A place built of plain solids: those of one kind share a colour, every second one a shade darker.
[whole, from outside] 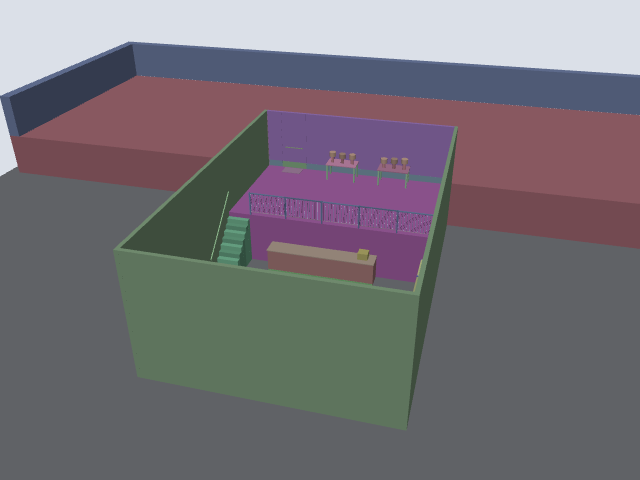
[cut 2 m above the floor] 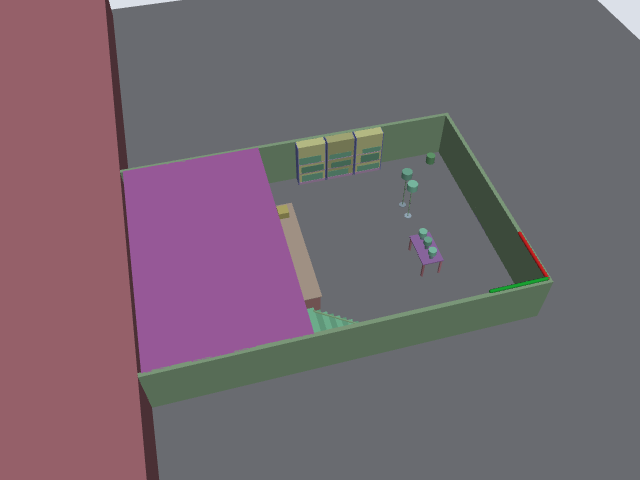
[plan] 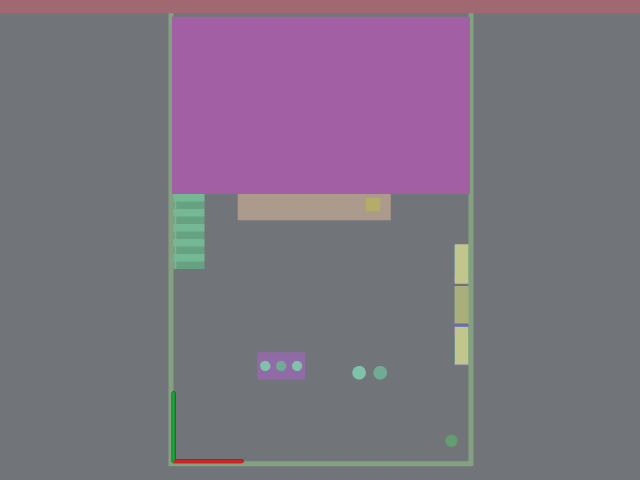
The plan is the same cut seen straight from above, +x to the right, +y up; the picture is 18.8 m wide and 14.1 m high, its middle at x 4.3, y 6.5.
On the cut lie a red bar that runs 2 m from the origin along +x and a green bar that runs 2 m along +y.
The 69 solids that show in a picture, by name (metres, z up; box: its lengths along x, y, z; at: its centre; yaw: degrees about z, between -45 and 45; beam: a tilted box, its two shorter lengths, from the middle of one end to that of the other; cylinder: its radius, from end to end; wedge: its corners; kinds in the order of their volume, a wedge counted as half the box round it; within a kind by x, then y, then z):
{
 "street_ground_1": {"box": [38.66, 12.65, 2.23], "at": [4.33, 19.48, 1.06]},
 "upper_1": {"box": [8.76, 5.21, 2.23], "at": [4.33, 10.46, 1.06]},
 "street_hedge_1": {"box": [0.6, 12.65, 2.2], "at": [-14.7, 19.48, 3.28]},
 "street_hedge_2": {"box": [38.66, 0.6, 2.2], "at": [4.33, 26.11, 3.28]},
 "wall_1": {"box": [0.15, 13.31, 4.97], "at": [-0.07, 6.5, 2.44]},
 "wall_2": {"box": [4.16, 0.15, 4.97], "at": [1.93, -0.07, 2.44]},
 "wall_3": {"box": [1.5, 0.15, 4.97], "at": [4.46, -0.07, 2.44]},
 "wall_4": {"box": [3.9, 0.15, 4.97], "at": [6.86, -0.07, 2.44]},
 "wall_5": {"box": [0.15, 13.31, 4.97], "at": [8.73, 6.5, 2.44]},
 "stair_step_1": {"box": [0.96, 0.44, 0.25], "at": [0.43, 5.87, 0.07]},
 "stair_step_2": {"box": [0.96, 0.44, 0.45], "at": [0.43, 6.09, 0.17]},
 "stair_step_3": {"box": [0.96, 0.44, 0.64], "at": [0.43, 6.31, 0.27]},
 "stair_step_4": {"box": [0.96, 0.44, 0.84], "at": [0.43, 6.53, 0.37]},
 "stair_step_5": {"box": [0.96, 0.44, 1.04], "at": [0.43, 6.75, 0.47]},
 "stair_step_6": {"box": [0.96, 0.44, 1.24], "at": [0.43, 6.97, 0.57]},
 "stair_step_7": {"box": [0.96, 0.44, 1.44], "at": [0.43, 7.19, 0.67]},
 "stair_step_8": {"box": [0.96, 0.44, 1.63], "at": [0.43, 7.41, 0.77]},
 "stair_step_9": {"box": [0.96, 0.44, 1.83], "at": [0.43, 7.63, 0.87]},
 "stair_step_10": {"box": [0.96, 0.52, 2.03], "at": [0.43, 7.89, 0.96]},
 "window_wall_1": {"box": [0.7, 0.15, 2.74], "at": [0.35, 13.09, 3.55]},
 "window_wall_2": {"box": [1.2, 0.15, 2.74], "at": [1.3, 13.09, 3.55]},
 "window_wall_3": {"box": [6.76, 0.15, 2.74], "at": [5.28, 13.09, 3.55]},
 "counter_1": {"box": [4.46, 0.7, 1.05], "at": [4.13, 7.49, 0.47]},
 "shelves_body_1": {"box": [0.4, 1.16, 2.1], "at": [8.46, 3.4, 1.0]},
 "shelves_body_2": {"box": [0.4, 1.16, 2.1], "at": [8.46, 4.59, 1.0]},
 "shelves_body_3": {"box": [0.4, 1.16, 2.1], "at": [8.46, 5.79, 1.0]},
 "shelves_goods_1": {"box": [0.41, 0.78, 0.25], "at": [8.46, 3.28, 1.21]},
 "shelves_goods_2": {"box": [0.41, 0.79, 0.39], "at": [8.46, 3.32, 0.8]},
 "shelves_goods_3": {"box": [0.41, 0.97, 0.3], "at": [8.46, 3.37, 0.28]},
 "shelves_goods_4": {"box": [0.41, 0.84, 0.29], "at": [8.46, 4.56, 0.76]},
 "shelves_goods_5": {"box": [0.41, 0.93, 0.26], "at": [8.46, 4.61, 1.22]},
 "shelves_goods_6": {"box": [0.41, 0.87, 0.31], "at": [8.46, 4.68, 0.29]},
 "shelves_goods_7": {"box": [0.41, 0.93, 0.32], "at": [8.46, 5.77, 0.77]},
 "shelves_goods_8": {"box": [0.41, 0.89, 0.34], "at": [8.46, 5.79, 0.3]},
 "shelves_goods_9": {"box": [0.41, 0.91, 0.35], "at": [8.46, 5.87, 1.26]},
 "shelves_shelf_1": {"box": [0.41, 1.1, 0.18], "at": [8.45, 3.4, 0.04]},
 "shelves_shelf_2": {"box": [0.41, 1.1, 0.18], "at": [8.45, 4.59, 0.04]},
 "shelves_shelf_3": {"box": [0.41, 1.1, 0.18], "at": [8.45, 5.79, 0.04]},
 "counter_top_1": {"box": [4.5, 0.78, 0.04], "at": [4.13, 7.47, 1.02]},
 "back_stallriser_1": {"box": [0.7, 0.05, 0.3], "at": [0.35, 13.03, 2.33]},
 "back_stallriser_2": {"box": [6.76, 0.05, 0.3], "at": [5.28, 13.03, 2.33]},
 "shade_1": {"cylinder": 0.15, "from": [2.69, 2.8, 1.0], "to": [2.69, 2.8, 1.2]},
 "shade_2": {"cylinder": 0.15, "from": [3.16, 2.8, 1.04], "to": [3.16, 2.8, 1.24]},
 "shade_3": {"cylinder": 0.15, "from": [3.63, 2.8, 0.98], "to": [3.63, 2.8, 1.18]},
 "shade_4": {"cylinder": 0.2, "from": [5.45, 2.6, 1.52], "to": [5.45, 2.6, 1.8]},
 "shade_5": {"cylinder": 0.2, "from": [6.07, 2.6, 1.57], "to": [6.07, 2.6, 1.85]},
 "shelves_cheek_1": {"box": [0.41, 0.032, 2.1], "at": [8.45, 3.96, 1.0]},
 "shelves_cheek_2": {"box": [0.41, 0.032, 2.1], "at": [8.45, 5.16, 1.0]},
 "shelves_cheek_3": {"box": [0.41, 0.032, 2.1], "at": [8.45, 5.23, 1.0]},
 "shelves_cheek_4": {"box": [0.41, 0.032, 2.1], "at": [8.45, 6.36, 1.0]},
 "upper_top_1": {"box": [1.4, 0.8, 0.04], "at": [3.8, 12.45, 2.92]},
 "upper_top_2": {"box": [1.4, 0.8, 0.04], "at": [6.2, 12.45, 2.92]},
 "stair_wall_rail_1": {"wedge": [[0.04, 5.65, 1.1], [0.04, 5.65, 1.15], [0.04, 7.85, 3.08], [0.04, 7.85, 3.13], [0.07, 5.65, 1.1], [0.07, 5.65, 1.15], [0.07, 7.85, 3.08], [0.07, 7.85, 3.13]]},
 "upper_shade_1": {"cylinder": 0.15, "from": [3.33, 12.45, 3.23], "to": [3.33, 12.45, 3.43]},
 "upper_shade_2": {"cylinder": 0.15, "from": [3.8, 12.45, 3.19], "to": [3.8, 12.45, 3.39]},
 "upper_shade_3": {"cylinder": 0.15, "from": [4.27, 12.45, 3.2], "to": [4.27, 12.45, 3.4]},
 "upper_shade_4": {"cylinder": 0.15, "from": [6.2, 12.45, 3.2], "to": [6.2, 12.45, 3.4]},
 "upper_shade_5": {"cylinder": 0.15, "from": [6.67, 12.45, 3.24], "to": [6.67, 12.45, 3.44]},
 "till_1": {"box": [0.42, 0.4, 0.28], "at": [5.86, 7.54, 1.18]},
 "top_1": {"box": [1.4, 0.8, 0.04], "at": [3.16, 2.8, 0.74]},
 "plant_pot_1": {"cylinder": 0.18, "from": [8.16, 0.6, 0.0], "to": [8.16, 0.6, 0.38]},
 "door_mat_1": {"box": [0.9, 0.6, 0.07], "at": [1.3, 12.66, 2.16]},
 "street_door_kick_1": {"box": [1.2, 0.05, 0.3], "at": [1.3, 13.03, 2.33]},
 "upper_guard_rail_1": {"box": [1.53, 0.044, 0.044], "at": [1.73, 7.88, 3.16]},
 "upper_guard_rail_2": {"box": [1.53, 0.044, 0.044], "at": [3.26, 7.88, 3.16]},
 "upper_guard_rail_3": {"box": [1.53, 0.044, 0.044], "at": [4.79, 7.88, 3.16]},
 "upper_guard_rail_4": {"box": [1.53, 0.044, 0.044], "at": [6.33, 7.88, 3.16]},
 "upper_guard_rail_5": {"box": [1.53, 0.044, 0.044], "at": [7.86, 7.88, 3.16]},
 "counter_kick_1": {"box": [4.46, 0.012, 0.15], "at": [4.13, 7.13, 0.03]}
}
